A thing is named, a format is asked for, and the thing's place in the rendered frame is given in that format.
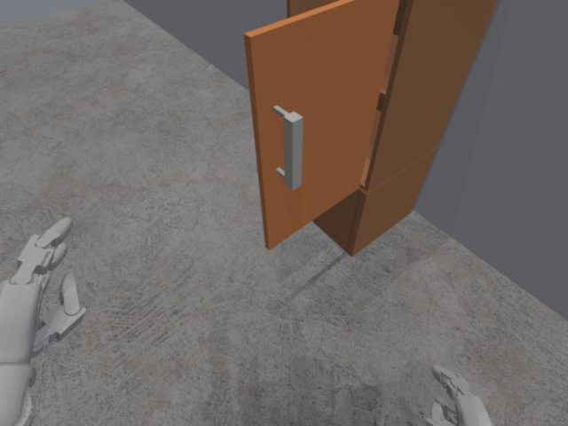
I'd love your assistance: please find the left robot hand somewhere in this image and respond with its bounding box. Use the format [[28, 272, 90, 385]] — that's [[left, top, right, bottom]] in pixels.
[[0, 217, 86, 364]]

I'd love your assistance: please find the handle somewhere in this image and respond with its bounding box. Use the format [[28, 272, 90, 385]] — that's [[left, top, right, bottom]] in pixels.
[[273, 106, 304, 191]]

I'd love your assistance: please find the right robot hand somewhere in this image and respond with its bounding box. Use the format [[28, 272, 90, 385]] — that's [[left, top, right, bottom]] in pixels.
[[426, 365, 493, 426]]

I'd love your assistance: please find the left robot forearm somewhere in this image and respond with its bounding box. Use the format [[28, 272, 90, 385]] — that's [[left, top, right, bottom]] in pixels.
[[0, 363, 36, 426]]

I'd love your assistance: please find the cupboard door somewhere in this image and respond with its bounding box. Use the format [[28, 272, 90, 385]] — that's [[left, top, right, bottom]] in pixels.
[[244, 0, 399, 250]]

